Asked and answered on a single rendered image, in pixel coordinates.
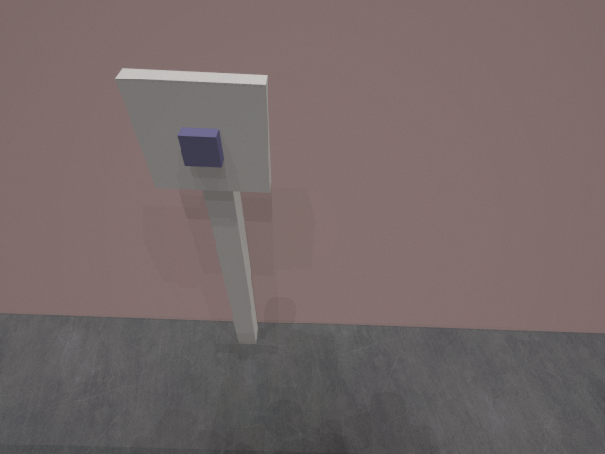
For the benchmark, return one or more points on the panel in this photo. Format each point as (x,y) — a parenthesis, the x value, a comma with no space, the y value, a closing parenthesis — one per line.
(159,103)

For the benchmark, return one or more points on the button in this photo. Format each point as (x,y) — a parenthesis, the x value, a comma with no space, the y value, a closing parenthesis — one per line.
(201,147)

